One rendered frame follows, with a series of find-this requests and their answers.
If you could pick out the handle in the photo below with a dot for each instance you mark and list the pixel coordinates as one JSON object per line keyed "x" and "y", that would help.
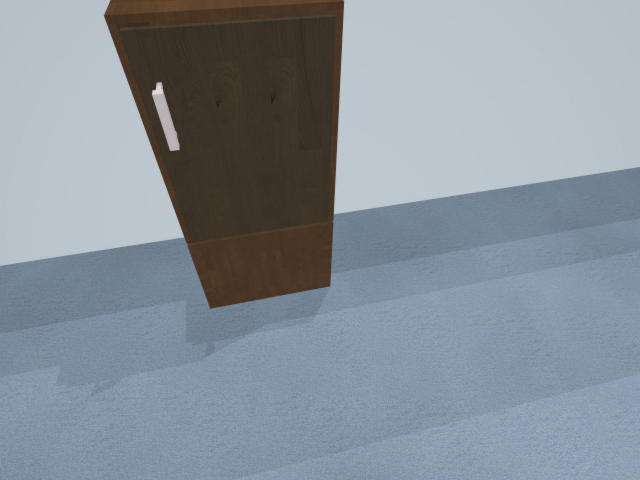
{"x": 165, "y": 117}

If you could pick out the cupboard door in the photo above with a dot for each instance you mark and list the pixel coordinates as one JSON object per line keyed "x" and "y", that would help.
{"x": 251, "y": 101}

